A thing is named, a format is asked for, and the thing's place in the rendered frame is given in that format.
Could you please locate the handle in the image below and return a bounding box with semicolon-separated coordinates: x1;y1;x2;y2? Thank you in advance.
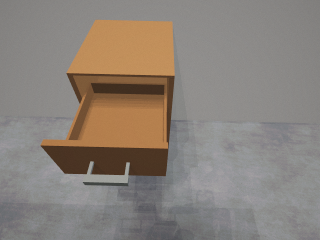
83;161;130;186

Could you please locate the drawer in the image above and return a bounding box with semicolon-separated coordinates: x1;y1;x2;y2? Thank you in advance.
40;81;168;176

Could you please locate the cabinet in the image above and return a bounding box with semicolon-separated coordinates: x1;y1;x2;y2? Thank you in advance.
66;19;175;168

